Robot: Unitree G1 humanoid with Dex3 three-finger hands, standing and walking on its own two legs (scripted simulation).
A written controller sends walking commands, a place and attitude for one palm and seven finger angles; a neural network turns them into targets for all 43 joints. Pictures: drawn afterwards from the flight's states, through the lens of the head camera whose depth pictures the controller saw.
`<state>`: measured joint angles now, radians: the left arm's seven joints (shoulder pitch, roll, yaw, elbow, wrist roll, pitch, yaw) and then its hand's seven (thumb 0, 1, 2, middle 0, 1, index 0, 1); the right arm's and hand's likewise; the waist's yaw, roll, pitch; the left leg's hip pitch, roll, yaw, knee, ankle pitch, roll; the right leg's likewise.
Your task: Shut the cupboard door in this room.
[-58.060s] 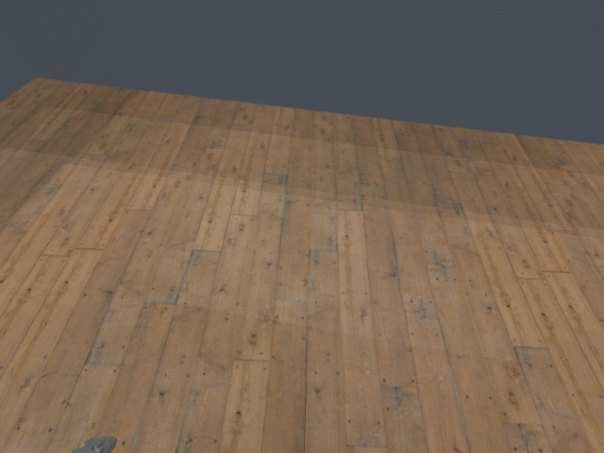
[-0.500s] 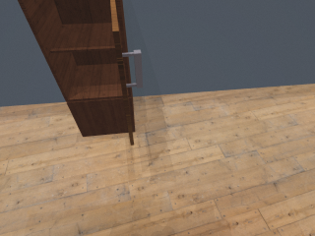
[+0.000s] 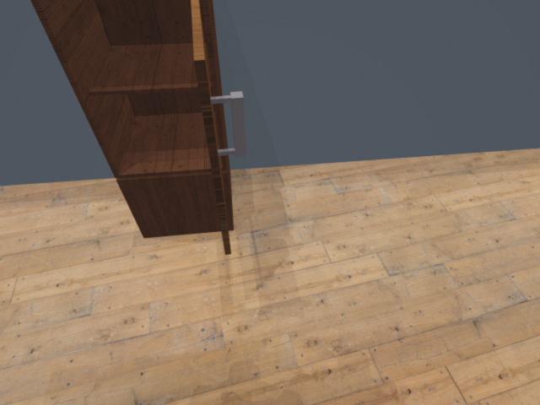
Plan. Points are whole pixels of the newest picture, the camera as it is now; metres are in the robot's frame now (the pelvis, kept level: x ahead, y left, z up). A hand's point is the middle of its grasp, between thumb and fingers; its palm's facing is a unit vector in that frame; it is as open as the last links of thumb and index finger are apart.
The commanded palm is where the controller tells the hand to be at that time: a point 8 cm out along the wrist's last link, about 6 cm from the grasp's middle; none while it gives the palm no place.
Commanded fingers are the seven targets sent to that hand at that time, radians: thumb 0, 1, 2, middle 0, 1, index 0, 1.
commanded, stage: look at it before walking up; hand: left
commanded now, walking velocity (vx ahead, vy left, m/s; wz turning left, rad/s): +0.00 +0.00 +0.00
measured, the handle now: (228, 127) +0.63 +0.13 +0.06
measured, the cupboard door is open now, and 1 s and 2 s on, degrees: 93 93 93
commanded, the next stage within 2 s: walk to a spot facing it in 0.26 s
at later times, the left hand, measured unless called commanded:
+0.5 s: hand out of the picture +0.07 +0.23 -0.16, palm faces -0.02 -0.95 -0.32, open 7.4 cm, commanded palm none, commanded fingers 0.00 0.90 0.90 -0.20 -0.30 -0.20 -0.30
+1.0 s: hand out of the picture +0.05 +0.13 -0.16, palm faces -0.20 -0.94 -0.27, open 7.4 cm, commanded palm none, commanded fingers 0.00 0.90 0.90 -0.20 -0.30 -0.20 -0.30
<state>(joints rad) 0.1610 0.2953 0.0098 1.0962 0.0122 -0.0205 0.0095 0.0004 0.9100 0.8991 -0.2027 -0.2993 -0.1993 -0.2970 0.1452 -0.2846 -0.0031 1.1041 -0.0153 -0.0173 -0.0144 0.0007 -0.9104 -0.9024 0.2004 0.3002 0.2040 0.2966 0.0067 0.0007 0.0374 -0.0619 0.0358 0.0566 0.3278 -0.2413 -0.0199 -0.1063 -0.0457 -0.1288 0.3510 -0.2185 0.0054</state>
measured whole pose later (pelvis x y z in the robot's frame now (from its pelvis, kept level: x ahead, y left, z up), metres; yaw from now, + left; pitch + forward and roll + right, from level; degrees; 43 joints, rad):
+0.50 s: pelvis +0.00 +0.00 +0.00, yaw -2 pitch -1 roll +0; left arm 0.16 0.30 0.02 1.08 0.01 0.00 0.01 0.00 0.91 0.90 -0.20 -0.30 -0.20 -0.30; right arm 0.14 -0.29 -0.01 1.08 -0.02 -0.01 -0.03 0.00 -0.91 -0.90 0.20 0.30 0.20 0.30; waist 0.02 0.00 0.05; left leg -0.07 0.05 0.09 0.35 -0.26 -0.03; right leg -0.13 -0.04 -0.10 0.38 -0.23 0.00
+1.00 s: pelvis -0.02 -0.06 -0.01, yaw -16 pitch +1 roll +3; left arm 0.26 0.18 0.06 0.95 0.02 0.02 0.00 0.00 0.91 0.90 -0.20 -0.30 -0.20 -0.30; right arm 0.13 -0.24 -0.07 0.95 -0.02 0.05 -0.02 0.00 -0.91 -0.90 0.20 0.30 0.20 0.30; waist 0.03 0.01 0.11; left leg -0.50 0.06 -0.02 1.14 -0.34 -0.08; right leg -0.29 0.05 0.00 0.51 -0.23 -0.10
